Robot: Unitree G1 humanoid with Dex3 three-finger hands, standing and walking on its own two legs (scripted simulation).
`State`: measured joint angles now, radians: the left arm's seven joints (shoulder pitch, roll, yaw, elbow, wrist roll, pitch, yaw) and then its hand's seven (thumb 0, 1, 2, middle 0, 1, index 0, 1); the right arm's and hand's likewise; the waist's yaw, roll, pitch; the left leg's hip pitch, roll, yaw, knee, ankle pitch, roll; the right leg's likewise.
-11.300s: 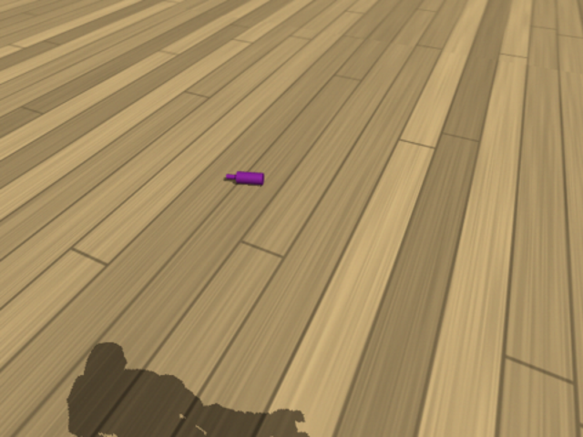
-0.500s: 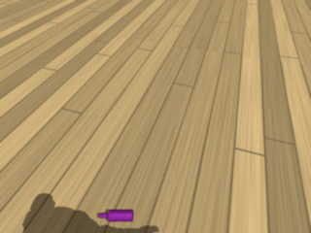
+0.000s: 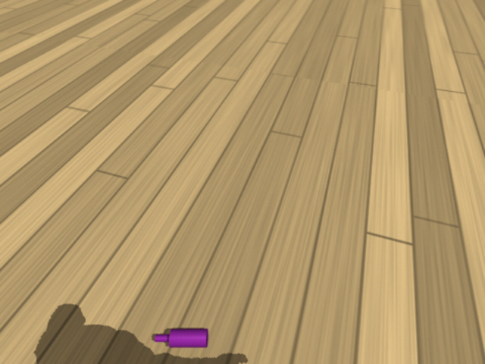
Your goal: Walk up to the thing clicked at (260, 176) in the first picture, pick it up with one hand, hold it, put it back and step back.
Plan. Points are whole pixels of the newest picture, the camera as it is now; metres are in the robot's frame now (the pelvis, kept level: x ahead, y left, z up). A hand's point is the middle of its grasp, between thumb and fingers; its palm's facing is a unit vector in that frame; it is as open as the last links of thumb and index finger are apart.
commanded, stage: rise first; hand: left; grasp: from above
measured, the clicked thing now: (181, 338) +0.41 +0.27 -0.75
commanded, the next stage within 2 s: none
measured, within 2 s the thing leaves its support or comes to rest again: neither
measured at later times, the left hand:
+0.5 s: hand out of the picture +0.12 +0.26 -0.20, palm faces -0.09 -0.91 -0.40, open 13.1 cm
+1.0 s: hand out of the picture +0.15 +0.28 -0.33, palm faces -0.35 -0.72 -0.60, open 14.1 cm
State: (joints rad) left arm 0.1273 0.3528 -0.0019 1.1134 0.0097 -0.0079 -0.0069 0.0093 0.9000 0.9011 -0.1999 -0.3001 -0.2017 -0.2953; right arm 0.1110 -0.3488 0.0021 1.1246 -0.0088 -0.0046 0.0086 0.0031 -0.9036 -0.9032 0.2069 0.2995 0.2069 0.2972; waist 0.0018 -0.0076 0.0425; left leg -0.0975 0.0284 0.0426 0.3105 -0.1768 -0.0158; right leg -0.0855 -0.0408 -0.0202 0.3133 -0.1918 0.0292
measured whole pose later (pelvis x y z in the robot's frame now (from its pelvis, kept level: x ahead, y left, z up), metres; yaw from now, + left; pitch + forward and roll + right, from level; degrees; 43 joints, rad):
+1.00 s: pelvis -0.04 +0.00 -0.18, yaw +0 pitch +27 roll -2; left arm 0.03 0.40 0.14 0.65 0.49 -0.01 0.02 0.00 -0.54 0.99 -0.09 -1.06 -0.08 -1.06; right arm 0.13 -0.26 -0.03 0.58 0.00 -0.21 0.01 0.01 -0.89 -0.90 0.21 0.30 0.21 0.30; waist -0.02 -0.01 -0.18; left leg -1.36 0.05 -0.02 1.51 -0.62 -0.01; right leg -1.32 -0.05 -0.02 1.49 -0.63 0.03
